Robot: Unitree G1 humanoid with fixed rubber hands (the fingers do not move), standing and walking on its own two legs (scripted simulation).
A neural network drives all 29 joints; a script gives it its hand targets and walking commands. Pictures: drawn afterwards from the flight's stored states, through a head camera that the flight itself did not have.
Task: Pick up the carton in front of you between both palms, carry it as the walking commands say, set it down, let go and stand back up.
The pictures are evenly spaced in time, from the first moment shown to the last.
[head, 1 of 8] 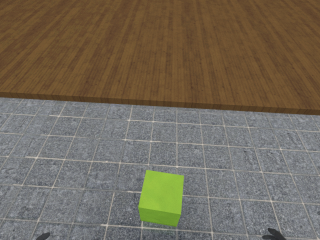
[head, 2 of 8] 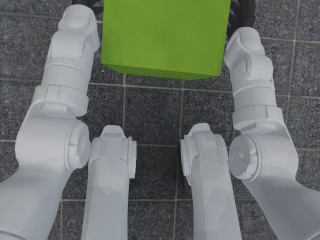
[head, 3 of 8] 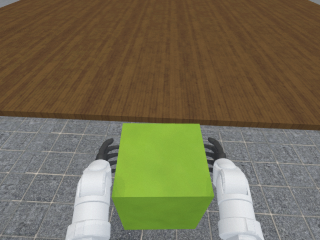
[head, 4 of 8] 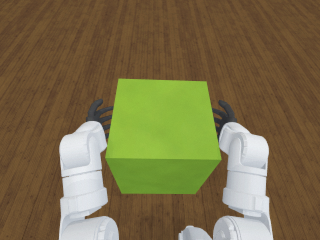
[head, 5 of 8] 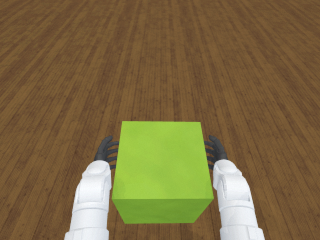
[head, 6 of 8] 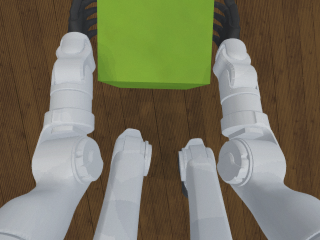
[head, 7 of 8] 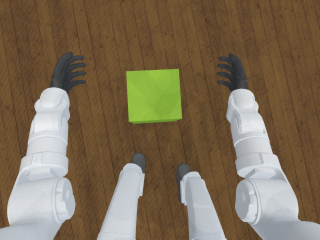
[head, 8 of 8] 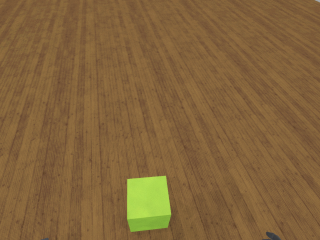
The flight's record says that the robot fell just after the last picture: no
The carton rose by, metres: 0.82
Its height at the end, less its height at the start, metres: +0.07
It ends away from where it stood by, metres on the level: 2.67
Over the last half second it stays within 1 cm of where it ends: yes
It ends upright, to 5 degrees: yes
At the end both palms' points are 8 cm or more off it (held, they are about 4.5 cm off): yes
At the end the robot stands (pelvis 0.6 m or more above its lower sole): yes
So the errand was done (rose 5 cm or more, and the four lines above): yes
